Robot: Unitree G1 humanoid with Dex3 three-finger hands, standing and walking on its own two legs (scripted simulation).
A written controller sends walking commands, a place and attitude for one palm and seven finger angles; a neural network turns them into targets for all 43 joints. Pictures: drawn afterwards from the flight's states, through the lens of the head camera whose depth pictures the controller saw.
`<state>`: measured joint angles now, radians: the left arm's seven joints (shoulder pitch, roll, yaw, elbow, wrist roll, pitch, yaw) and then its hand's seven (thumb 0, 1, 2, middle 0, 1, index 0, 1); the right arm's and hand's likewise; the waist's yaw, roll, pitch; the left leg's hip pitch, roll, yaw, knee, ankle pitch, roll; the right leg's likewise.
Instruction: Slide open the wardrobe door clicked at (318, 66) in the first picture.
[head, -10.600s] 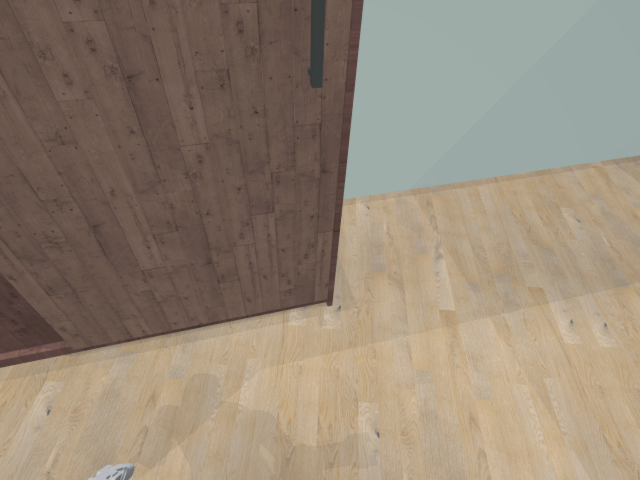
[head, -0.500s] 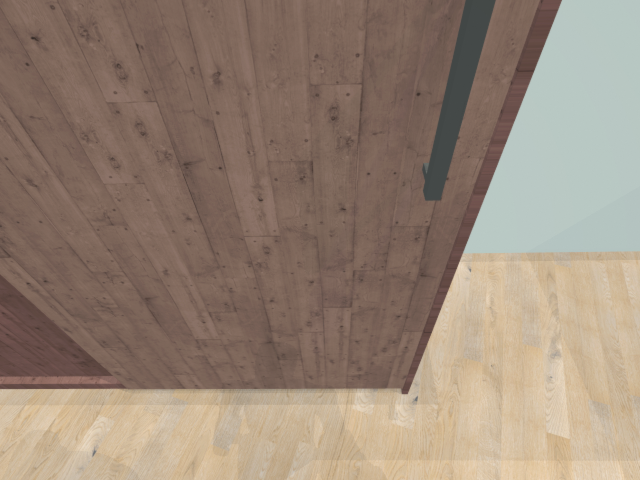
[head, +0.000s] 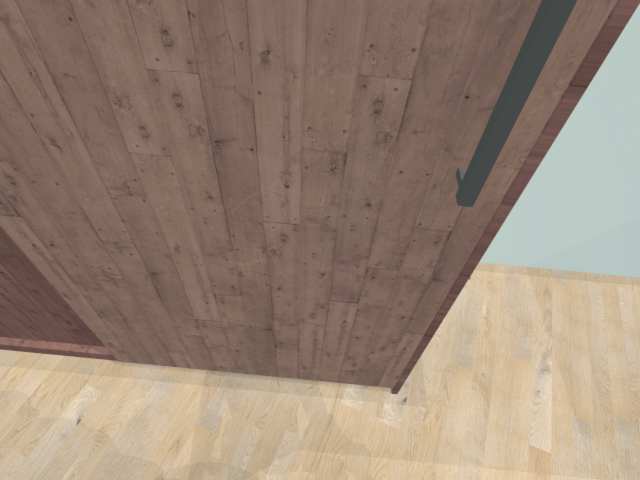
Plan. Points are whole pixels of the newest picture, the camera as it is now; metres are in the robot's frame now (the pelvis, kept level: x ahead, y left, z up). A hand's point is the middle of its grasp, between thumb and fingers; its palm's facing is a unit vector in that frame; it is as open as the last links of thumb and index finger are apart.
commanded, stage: look again from close up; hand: right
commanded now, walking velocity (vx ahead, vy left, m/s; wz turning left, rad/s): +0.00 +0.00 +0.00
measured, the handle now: (501, 103) +0.47 -0.15 +0.26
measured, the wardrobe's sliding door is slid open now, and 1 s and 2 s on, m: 0.00 0.00 0.00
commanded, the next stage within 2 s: raise the hand with hooked fingers in 1.46 s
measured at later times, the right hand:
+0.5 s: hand out of the picture -0.02 -0.12 -0.17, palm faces +0.00 +0.98 -0.21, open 7.4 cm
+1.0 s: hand out of the picture -0.01 -0.12 -0.17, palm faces +0.01 +0.98 -0.20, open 7.4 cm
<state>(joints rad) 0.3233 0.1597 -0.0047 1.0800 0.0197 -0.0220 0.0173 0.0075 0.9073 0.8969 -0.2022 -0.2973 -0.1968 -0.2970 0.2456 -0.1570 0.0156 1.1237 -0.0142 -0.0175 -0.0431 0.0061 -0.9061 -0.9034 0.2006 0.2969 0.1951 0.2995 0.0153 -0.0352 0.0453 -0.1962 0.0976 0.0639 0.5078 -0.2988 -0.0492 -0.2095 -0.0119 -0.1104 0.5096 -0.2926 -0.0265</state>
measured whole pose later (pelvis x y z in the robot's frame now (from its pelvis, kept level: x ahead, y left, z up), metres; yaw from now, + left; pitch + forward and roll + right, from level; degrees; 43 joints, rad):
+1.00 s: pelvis -0.01 +0.05 +0.01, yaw +1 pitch -1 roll -1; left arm 0.29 0.14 -0.01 1.13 0.02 -0.01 0.02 0.01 0.92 0.90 -0.20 -0.30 -0.20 -0.30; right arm 0.28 -0.15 0.01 1.12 -0.01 -0.02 -0.03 0.01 -0.91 -0.90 0.20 0.30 0.20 0.30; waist -0.01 -0.01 0.03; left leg -0.17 0.02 0.08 0.45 -0.26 0.02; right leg -0.17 -0.08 -0.10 0.42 -0.23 0.05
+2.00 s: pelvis -0.03 +0.04 -0.03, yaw -1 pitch +4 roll +0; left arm 0.17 0.27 0.07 0.50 -0.03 -0.23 0.03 0.01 0.91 0.90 -0.20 -0.30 -0.20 -0.30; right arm 0.52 -0.20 -0.16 0.08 0.25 -0.33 0.28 0.01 -0.59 -0.77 0.23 0.50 0.22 0.50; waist -0.01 0.06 -0.06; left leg -0.46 0.06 0.09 0.81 -0.41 0.00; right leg -0.48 -0.07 -0.06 0.80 -0.38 0.02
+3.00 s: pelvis -0.02 +0.04 +0.00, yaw -3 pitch -3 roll +0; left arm 0.18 0.27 -0.09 0.62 -0.10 -0.25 0.11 0.02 0.90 0.90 -0.20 -0.30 -0.20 -0.30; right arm -0.12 -0.49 -0.47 0.00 0.34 0.30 0.41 -0.01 0.48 -0.32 0.30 1.18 0.29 1.18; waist -0.08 -0.08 -0.02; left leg -0.14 0.05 0.13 0.49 -0.28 0.00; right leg -0.19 -0.06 -0.04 0.51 -0.26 0.02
